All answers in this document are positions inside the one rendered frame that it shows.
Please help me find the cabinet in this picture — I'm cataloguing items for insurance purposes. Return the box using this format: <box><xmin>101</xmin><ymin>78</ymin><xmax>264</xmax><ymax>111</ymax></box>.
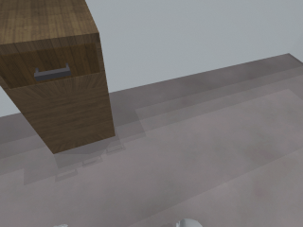
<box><xmin>0</xmin><ymin>0</ymin><xmax>116</xmax><ymax>154</ymax></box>

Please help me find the handle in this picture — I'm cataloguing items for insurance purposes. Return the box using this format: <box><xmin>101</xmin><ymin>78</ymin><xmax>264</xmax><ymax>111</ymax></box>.
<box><xmin>34</xmin><ymin>62</ymin><xmax>72</xmax><ymax>81</ymax></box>

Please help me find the drawer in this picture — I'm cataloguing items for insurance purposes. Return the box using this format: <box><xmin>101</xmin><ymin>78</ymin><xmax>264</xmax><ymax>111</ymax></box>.
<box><xmin>0</xmin><ymin>43</ymin><xmax>100</xmax><ymax>89</ymax></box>

